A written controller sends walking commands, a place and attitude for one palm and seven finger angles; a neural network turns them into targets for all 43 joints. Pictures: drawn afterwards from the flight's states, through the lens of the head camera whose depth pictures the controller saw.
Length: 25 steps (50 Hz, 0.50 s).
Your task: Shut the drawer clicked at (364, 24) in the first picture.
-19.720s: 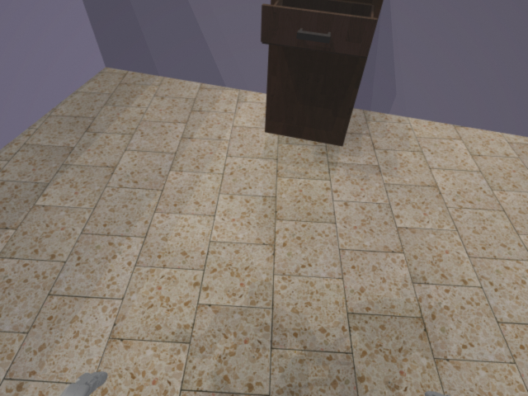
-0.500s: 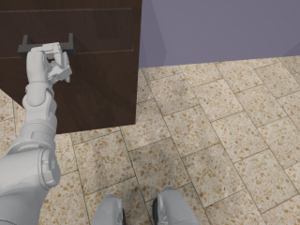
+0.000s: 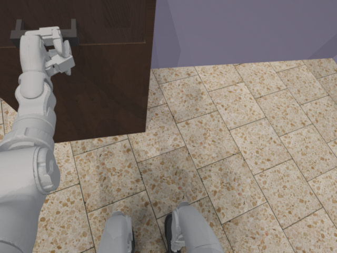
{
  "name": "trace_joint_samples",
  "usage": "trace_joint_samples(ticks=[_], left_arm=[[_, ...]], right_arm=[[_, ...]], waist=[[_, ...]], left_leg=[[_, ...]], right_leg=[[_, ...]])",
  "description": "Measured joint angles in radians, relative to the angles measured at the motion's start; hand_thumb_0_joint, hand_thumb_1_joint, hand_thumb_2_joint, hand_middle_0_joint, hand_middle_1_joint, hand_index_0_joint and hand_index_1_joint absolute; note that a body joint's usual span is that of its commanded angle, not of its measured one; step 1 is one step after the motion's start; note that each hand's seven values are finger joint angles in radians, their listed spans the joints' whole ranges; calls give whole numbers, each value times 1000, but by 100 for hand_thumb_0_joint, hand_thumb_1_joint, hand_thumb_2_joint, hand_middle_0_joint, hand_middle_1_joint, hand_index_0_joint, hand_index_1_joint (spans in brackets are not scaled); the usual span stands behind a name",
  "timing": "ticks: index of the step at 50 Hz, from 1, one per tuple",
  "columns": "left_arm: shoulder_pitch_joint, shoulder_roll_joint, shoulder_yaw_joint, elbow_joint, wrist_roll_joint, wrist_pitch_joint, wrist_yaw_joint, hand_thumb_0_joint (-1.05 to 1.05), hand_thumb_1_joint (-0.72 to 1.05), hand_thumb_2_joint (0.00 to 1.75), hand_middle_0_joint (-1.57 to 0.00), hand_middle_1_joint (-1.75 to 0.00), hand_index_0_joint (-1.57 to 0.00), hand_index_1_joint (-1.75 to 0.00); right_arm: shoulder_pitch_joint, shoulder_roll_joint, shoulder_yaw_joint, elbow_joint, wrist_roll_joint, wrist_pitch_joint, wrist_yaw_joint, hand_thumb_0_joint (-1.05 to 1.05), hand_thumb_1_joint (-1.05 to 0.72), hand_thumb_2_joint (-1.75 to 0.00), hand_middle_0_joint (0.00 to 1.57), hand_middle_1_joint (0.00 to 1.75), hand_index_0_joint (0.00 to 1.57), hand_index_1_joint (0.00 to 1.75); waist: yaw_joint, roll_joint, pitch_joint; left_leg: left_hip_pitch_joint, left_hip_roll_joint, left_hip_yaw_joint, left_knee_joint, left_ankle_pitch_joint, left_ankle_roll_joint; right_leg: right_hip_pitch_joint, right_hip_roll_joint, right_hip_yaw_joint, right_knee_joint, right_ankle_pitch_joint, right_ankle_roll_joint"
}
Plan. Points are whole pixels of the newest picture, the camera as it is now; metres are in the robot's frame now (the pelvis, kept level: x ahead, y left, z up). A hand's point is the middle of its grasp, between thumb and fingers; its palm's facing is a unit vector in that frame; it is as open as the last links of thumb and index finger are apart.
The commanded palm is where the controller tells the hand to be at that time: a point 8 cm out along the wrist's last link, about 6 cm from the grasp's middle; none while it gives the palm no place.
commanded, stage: pull the fist back off the drawer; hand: left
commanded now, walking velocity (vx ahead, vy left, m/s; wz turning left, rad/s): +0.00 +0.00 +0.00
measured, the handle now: (47, 31) +0.62 +0.21 +0.07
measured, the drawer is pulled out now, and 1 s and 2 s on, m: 0.00 0.00 0.00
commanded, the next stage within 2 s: draw the hand back to the body in 0.48 s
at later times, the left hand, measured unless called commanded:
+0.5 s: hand (71, 60) +0.53 +0.16 +0.07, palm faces +0.08 -1.00 -0.04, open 3.3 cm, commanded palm +0.50 +0.20 +0.07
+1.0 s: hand (30, 85) +0.42 +0.19 +0.14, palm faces +0.09 -0.99 -0.04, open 3.2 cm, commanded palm +0.38 +0.24 +0.15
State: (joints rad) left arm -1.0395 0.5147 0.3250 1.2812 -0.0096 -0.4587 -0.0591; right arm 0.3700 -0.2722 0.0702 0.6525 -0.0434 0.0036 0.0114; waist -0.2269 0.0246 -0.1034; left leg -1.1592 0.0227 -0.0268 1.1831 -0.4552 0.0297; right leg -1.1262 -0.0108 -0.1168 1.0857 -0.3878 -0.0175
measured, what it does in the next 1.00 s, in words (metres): rises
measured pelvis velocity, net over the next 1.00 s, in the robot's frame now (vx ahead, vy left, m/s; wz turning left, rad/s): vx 0.07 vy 0.00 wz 0.00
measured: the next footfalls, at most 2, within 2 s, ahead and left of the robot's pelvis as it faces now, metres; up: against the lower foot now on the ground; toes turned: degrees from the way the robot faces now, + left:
none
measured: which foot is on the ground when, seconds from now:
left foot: down 0.00-1.00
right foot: down 0.00-1.00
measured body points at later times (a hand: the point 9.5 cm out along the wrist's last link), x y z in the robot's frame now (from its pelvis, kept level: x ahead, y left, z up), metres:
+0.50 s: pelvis +0.04 +0.00 +0.02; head +0.17 +0.01 +0.45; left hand +0.52 +0.21 +0.07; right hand +0.05 -0.26 -0.10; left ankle +0.05 +0.10 -0.64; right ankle +0.06 -0.12 -0.64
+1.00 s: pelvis +0.07 +0.00 +0.06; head +0.13 +0.00 +0.51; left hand +0.41 +0.24 +0.15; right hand +0.20 -0.25 -0.04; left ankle +0.05 +0.10 -0.64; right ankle +0.06 -0.12 -0.64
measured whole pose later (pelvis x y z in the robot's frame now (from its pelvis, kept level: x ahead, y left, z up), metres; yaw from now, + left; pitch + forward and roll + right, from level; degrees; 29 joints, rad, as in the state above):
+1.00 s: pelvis +0.07 +0.00 +0.06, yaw +0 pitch +12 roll -2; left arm -0.13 0.26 0.22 0.32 -0.22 -0.29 -0.11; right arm 0.28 -0.24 0.01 0.54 0.05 0.02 0.00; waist -0.04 0.04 -0.12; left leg -0.60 0.02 0.01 0.84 -0.45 0.02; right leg -0.60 0.01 -0.07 0.78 -0.39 -0.01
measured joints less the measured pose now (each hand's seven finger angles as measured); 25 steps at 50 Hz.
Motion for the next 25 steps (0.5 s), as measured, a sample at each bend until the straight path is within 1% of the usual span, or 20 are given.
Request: trace_joint_samples(ticks=[5,13,18,25], left_arm=[[14,-8,8,-17,-1,3,0,3,67,94,-140,-160,-140,-160],[99,-67,24,-100,-24,-4,15,5,78,92,-140,-160,-140,-160],[168,-104,29,-157,-31,-14,22,4,84,91,-140,-160,-140,-160],[281,-148,16,-245,-53,-18,16,2,88,90,-140,-160,-140,-160]], right_arm=[[14,0,-4,-4,0,5,8,1,-90,-90,20,30,20,30],[22,7,-16,-16,3,32,24,1,-90,-90,20,30,20,30],[17,15,-24,-32,10,51,28,1,-90,-90,20,30,20,30],[-2,22,-37,-52,21,76,31,1,-90,-90,20,30,20,30]], waist=[[3,2,0],[25,5,-3],[40,4,-9],[71,0,-20]], left_leg=[[5,2,7,-2,-1,2],[54,8,31,-28,-12,5],[101,13,46,-53,-24,6],[171,14,58,-90,-43,3]], right_leg=[[1,2,8,-1,1,2],[37,9,31,-19,-4,6],[72,15,47,-35,-15,8],[132,18,61,-60,-36,10]])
